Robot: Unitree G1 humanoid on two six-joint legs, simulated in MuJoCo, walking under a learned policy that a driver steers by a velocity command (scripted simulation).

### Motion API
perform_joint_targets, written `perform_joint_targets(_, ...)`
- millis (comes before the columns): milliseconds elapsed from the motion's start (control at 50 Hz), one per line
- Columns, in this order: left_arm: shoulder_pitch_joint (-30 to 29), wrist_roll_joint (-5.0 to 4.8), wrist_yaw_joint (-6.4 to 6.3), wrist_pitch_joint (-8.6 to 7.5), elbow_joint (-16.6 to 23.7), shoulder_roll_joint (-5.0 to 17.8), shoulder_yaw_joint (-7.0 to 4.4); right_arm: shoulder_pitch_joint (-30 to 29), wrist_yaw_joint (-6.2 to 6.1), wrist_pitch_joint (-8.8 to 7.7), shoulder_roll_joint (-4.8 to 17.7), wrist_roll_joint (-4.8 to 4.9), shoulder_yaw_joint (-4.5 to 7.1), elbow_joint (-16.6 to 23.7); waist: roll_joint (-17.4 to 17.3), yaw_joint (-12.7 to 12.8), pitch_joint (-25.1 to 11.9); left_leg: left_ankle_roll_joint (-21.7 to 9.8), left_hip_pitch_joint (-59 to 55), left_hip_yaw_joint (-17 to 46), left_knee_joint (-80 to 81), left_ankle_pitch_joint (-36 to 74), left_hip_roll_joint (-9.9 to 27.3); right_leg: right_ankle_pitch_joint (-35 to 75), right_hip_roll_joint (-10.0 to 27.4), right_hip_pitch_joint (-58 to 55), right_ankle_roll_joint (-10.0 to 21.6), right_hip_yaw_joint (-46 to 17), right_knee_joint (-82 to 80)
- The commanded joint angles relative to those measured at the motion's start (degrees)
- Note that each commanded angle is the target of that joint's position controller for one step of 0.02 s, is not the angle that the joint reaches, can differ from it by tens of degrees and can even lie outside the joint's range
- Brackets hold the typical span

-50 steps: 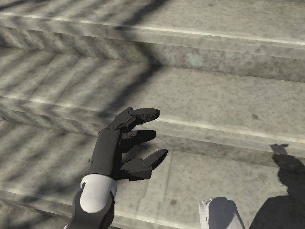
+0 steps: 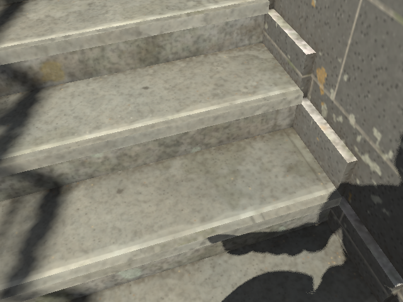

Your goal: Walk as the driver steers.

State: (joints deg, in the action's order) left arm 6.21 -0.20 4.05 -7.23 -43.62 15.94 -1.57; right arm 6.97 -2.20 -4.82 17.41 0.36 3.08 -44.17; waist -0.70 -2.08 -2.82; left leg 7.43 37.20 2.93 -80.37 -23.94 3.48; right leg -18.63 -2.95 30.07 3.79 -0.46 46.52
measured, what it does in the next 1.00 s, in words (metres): walks ahead, turning left: left foot, then right foot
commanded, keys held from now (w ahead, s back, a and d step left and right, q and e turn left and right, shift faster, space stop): q+shift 0.60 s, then shift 0.10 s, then e+shift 0.30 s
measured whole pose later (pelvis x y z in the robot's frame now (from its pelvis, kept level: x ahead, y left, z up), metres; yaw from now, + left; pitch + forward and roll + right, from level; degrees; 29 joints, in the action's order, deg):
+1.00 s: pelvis +0.11 +0.03 +0.03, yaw +23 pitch +3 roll -1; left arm 18.5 0.2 4.1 -3.3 -41.8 12.2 0.0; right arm 5.0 2.2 -2.1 11.2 1.6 -1.5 -39.0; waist 2.4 3.0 -2.4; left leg -0.8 18.0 6.6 -34.8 -20.0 -1.7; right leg -16.1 2.1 20.2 -3.3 1.2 36.8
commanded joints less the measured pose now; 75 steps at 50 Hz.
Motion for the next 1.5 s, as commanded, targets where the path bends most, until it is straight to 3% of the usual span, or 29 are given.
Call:
perform_joint_targets(20,-12.9,0.31,-1.85,2.14,9.7,2.6,1.83,6.8,1.70,0.50,3.1,0.27,-0.29,-1.9,3.2,-2.8,-2.9,3.3,14.0,5.9,-8.6,7.1,1.7,-18.2,15.2,-3.2,6.7,-26.5,-25.9)
perform_joint_targets(40,0.5,1.51,-6.80,4.11,4.9,-3.2,1.83,7.8,-0.40,3.75,-3.8,-3.34,-0.70,-2.1,-2.2,2.0,-3.6,-0.5,4.3,0.0,-4.8,10.9,2.5,-2.8,17.7,-5.1,6.0,-22.3,-25.1)
perform_joint_targets(60,-13.2,0.18,-2.58,1.76,9.7,1.1,3.01,9.4,2.55,1.28,1.1,-0.20,-0.69,-3.7,9.8,-4.4,-3.8,2.3,6.8,4.9,-9.7,8.9,1.4,-6.6,14.2,-1.8,5.5,-18.9,-25.6)
perform_joint_targets(80,-17.5,0.20,-1.60,0.80,10.4,-0.8,2.98,10.3,4.28,0.63,2.0,0.19,-0.30,-4.0,5.0,-4.2,-4.6,2.5,0.5,3.6,-5.1,8.8,1.7,-7.2,13.4,-0.4,3.7,-14.8,-25.2)
perform_joint_targets(180,-4.6,1.66,-4.17,0.04,6.5,9.6,-2.15,-0.2,3.92,-0.70,0.2,-1.78,-1.88,4.0,4.6,4.5,-2.9,-0.6,4.1,-0.4,16.9,2.0,2.5,12.0,23.1,-20.4,16.0,-15.2,-23.8)
perform_joint_targets(220,-2.4,1.82,-4.56,-0.04,5.8,7.4,-2.46,0.5,3.70,-0.70,-0.6,-1.63,-2.39,4.9,4.1,4.2,-2.0,-1.9,4.6,-0.3,20.1,-0.4,3.7,23.0,26.1,-22.9,17.8,-13.3,-23.4)
perform_joint_targets(340,-7.0,2.10,-6.82,0.56,7.7,4.5,-3.40,4.1,5.69,-2.10,-2.0,-0.61,-0.74,5.4,2.3,1.4,-5.2,-13.1,-16.4,-8.1,47.9,22.7,-4.2,14.6,18.0,-20.5,7.0,0.2,-18.9)
perform_joint_targets(380,-9.8,1.21,-8.03,0.21,13.8,-1.8,-1.91,11.2,3.36,-2.94,6.6,-0.38,1.53,4.1,-12.4,1.0,-14.7,-31.3,-41.7,22.3,51.1,60.3,13.2,-6.2,1.3,-1.3,-7.0,11.9,0.8)
perform_joint_targets(400,-17.8,0.82,-8.25,0.90,16.5,0.5,-2.23,19.9,3.41,-3.00,7.4,-1.99,2.63,2.2,-11.2,-6.4,-12.5,-31.2,-50.1,26.9,52.9,62.6,14.5,-19.0,-1.6,11.3,-9.7,4.0,13.5)
perform_joint_targets(420,-18.7,0.45,-7.98,1.06,17.5,-0.5,-1.89,20.4,3.98,-2.81,8.6,-2.74,3.34,1.3,-11.8,-6.5,-10.2,-28.4,-50.3,26.4,52.2,56.3,13.0,-19.4,-1.5,18.8,-10.1,-1.0,28.2)
perform_joint_targets(480,-6.3,1.66,-7.27,1.97,14.8,3.6,-4.34,8.5,5.83,0.46,0.5,-3.03,0.38,6.3,-0.5,1.5,-3.9,-25.9,-30.8,21.4,53.0,46.7,8.9,-6.5,-1.1,21.2,-7.6,-7.3,49.5)
perform_joint_targets(520,-6.1,2.86,-7.51,2.01,16.7,2.0,-3.62,4.7,4.97,0.80,-1.4,-2.49,-0.68,8.1,-2.6,3.8,-4.3,-27.3,-29.6,22.2,55.3,45.2,7.5,-7.5,-1.8,21.7,-8.7,-6.4,48.4)
perform_joint_targets(740,1.1,0.05,-5.83,3.87,10.8,4.9,-0.81,8.6,4.02,-0.03,1.4,-3.30,-2.23,12.1,-6.8,-2.3,-7.7,-26.1,-27.8,20.0,52.4,51.6,8.8,0.4,1.2,26.4,-14.7,-2.4,62.1)
perform_joint_targets(800,5.6,0.16,-3.76,3.53,6.0,5.0,-1.16,0.5,5.16,0.73,-2.2,-2.15,-4.97,15.0,-4.9,0.8,-6.1,-22.9,-21.1,16.8,52.1,44.8,7.9,6.7,4.1,18.8,-14.8,-4.0,54.5)
perform_joint_targets(820,-2.8,2.26,-5.98,7.79,11.0,-2.4,0.73,12.3,0.57,1.40,1.5,0.85,-0.85,6.8,7.1,-0.8,-2.7,-19.9,-29.6,15.9,55.2,34.8,5.9,1.1,4.0,22.4,-8.4,3.2,42.0)
perform_joint_targets(840,6.1,1.00,-2.31,4.92,5.6,-0.6,0.94,-0.6,4.11,0.66,-2.1,-0.41,-5.37,14.1,-11.0,2.3,-2.7,-18.9,-18.2,14.5,54.0,32.4,5.6,8.5,7.6,12.9,-12.7,-3.0,37.8)
perform_joint_targets(900,9.6,0.33,4.12,3.61,2.8,-2.6,0.64,-5.2,5.63,1.72,0.4,0.78,-4.14,11.1,-4.3,4.5,0.4,-14.0,-12.2,12.8,56.5,21.3,4.7,7.9,7.5,-10.0,-14.1,1.9,0.8)
perform_joint_targets(940,3.6,0.69,2.67,3.33,8.2,-0.6,0.63,3.4,4.29,2.77,10.1,2.37,0.37,6.4,-7.6,0.0,0.5,-21.1,-26.9,20.0,56.7,23.1,11.3,11.0,5.8,-6.1,-11.3,2.9,-14.7)
perform_joint_targets(980,4.9,-0.31,-1.15,1.67,10.3,4.4,-0.06,10.5,3.64,2.62,11.5,1.46,2.61,4.6,-5.4,-3.9,-6.1,-22.7,-39.4,18.9,50.3,35.8,11.1,26.7,6.0,-4.8,-2.8,-1.2,-15.3)
perform_joint_targets(1000,3.0,0.00,-2.73,0.82,11.3,7.0,-1.00,10.3,2.33,2.14,7.3,0.89,1.83,6.1,-2.1,-6.0,-10.5,-18.7,-38.1,12.2,45.6,32.9,5.8,41.3,8.2,-8.3,4.3,-5.0,-12.4)
perform_joint_targets(1060,16.3,0.27,-1.56,-0.32,8.1,7.9,-3.44,-7.5,-1.50,2.10,4.8,-1.97,2.62,14.6,13.6,3.7,-8.3,-2.5,-7.2,-4.5,22.4,-8.7,-10.0,40.1,22.8,-27.8,20.3,-29.2,-26.8)
perform_joint_targets(1120,10.2,2.68,-0.04,0.75,7.7,6.4,-3.40,-7.8,-3.27,1.13,2.0,-1.65,2.17,15.1,8.3,4.0,-3.2,-2.0,2.9,2.1,-11.7,-6.7,-5.9,24.1,18.2,-17.9,13.2,-25.2,-26.0)
perform_joint_targets(1200,9.0,1.33,-2.91,2.45,9.1,-0.5,-0.53,-9.3,-2.06,0.70,-2.0,-3.66,0.71,19.4,5.0,2.5,-4.0,-1.7,11.4,1.8,0.6,-10.8,-6.7,27.2,13.7,-27.1,13.2,-26.6,-25.4)
perform_joint_targets(1300,2.2,0.38,-2.62,0.71,12.9,5.4,-2.57,-1.2,-1.23,3.10,-0.1,-3.61,1.13,16.4,7.3,-0.2,-6.5,0.5,-6.0,-3.7,17.0,-8.8,-5.8,35.4,10.0,-14.5,9.6,-24.1,-23.8)
perform_joint_targets(1400,-3.4,1.44,-2.01,5.49,15.3,6.4,-3.21,9.8,3.89,4.33,-1.2,-2.02,0.30,9.9,7.3,-0.6,-7.2,-3.9,-20.3,-4.9,46.6,9.2,-6.4,21.5,10.2,-9.2,9.4,-29.4,-20.5)
perform_joint_targets(1440,3.7,0.41,-2.54,6.74,11.6,4.3,-3.12,7.7,3.78,3.51,1.2,-3.70,1.01,10.3,6.0,2.4,-9.1,-9.3,-24.0,-0.4,52.7,14.0,-3.4,10.4,6.6,-9.6,6.4,-28.5,-14.5)
perform_joint_targets(1460,5.2,-0.49,-2.74,7.13,11.6,-0.4,-2.06,7.7,3.68,2.29,3.9,-3.63,1.24,10.2,-3.9,4.0,-8.5,-18.9,-26.6,13.2,56.2,33.2,7.4,-3.7,-1.6,-1.7,-2.0,-18.9,0.0)
perform_joint_targets(1480,9.7,2.11,-2.54,6.73,11.4,-2.2,-1.67,-4.1,5.35,1.89,1.8,-2.29,-0.49,13.1,-9.3,8.8,-8.1,-29.3,-25.7,34.9,58.6,34.5,18.2,-14.9,-2.9,8.4,-11.6,-17.0,12.4)
perform_joint_targets(1500,10.1,0.90,-2.95,6.18,8.1,1.1,-2.47,-9.8,5.86,0.60,-2.4,-0.79,-2.05,14.4,-4.2,9.0,-6.7,-28.0,-20.5,37.2,60.4,23.7,18.7,-10.4,0.9,8.3,-15.1,-18.2,24.8)
Velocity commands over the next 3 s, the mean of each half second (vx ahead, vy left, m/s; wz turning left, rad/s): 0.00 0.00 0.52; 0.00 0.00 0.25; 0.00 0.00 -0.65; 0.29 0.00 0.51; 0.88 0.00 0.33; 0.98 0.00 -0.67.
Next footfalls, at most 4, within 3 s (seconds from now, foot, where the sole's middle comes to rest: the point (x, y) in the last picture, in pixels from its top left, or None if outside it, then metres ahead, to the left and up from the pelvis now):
0.34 left None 0.08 0.16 -0.74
0.96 right None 0.19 -0.08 -0.74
1.44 left None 0.09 0.14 -0.74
2.08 right None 0.18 -0.10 -0.74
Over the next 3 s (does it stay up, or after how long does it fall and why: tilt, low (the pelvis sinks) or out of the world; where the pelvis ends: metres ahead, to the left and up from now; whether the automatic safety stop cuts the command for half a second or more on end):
stays up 0.77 0.17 0.35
